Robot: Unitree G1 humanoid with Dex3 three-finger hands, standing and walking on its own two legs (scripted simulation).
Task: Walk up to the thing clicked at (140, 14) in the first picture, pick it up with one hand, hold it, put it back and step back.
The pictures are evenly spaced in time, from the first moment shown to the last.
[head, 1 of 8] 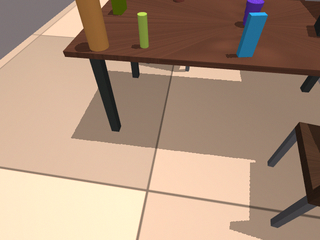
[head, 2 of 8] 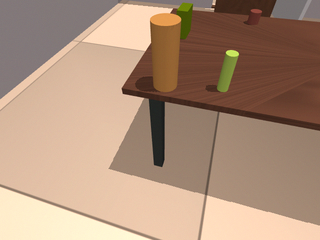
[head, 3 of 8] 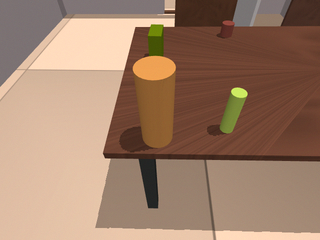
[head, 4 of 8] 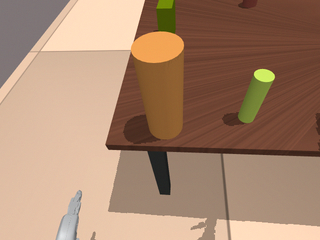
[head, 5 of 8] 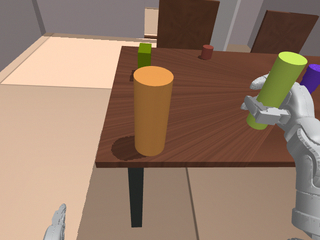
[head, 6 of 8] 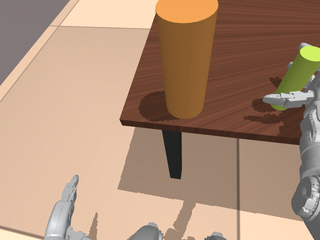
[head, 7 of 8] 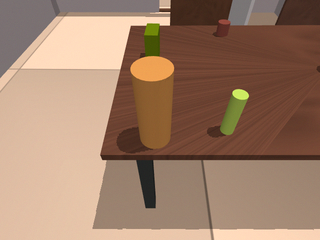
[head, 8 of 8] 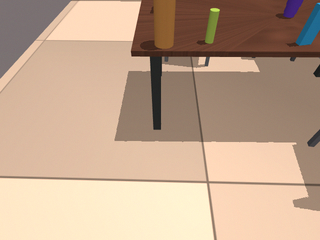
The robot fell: no
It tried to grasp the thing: yes
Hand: right
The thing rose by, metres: 0.23
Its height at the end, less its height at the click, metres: +0.00
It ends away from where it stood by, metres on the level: 0.01
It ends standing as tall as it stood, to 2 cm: yes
